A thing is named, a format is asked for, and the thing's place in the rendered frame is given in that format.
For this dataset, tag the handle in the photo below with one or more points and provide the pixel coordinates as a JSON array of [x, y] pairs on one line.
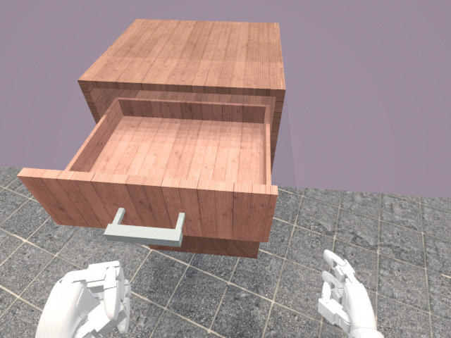
[[144, 235]]

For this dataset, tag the drawer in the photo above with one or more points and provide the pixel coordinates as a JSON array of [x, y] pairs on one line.
[[158, 158]]

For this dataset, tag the cabinet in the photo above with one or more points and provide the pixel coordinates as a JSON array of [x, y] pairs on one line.
[[191, 60]]

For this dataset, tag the left robot hand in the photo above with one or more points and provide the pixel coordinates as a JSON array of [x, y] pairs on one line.
[[70, 303]]

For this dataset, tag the right robot hand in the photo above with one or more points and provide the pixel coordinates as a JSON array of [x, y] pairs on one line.
[[351, 308]]

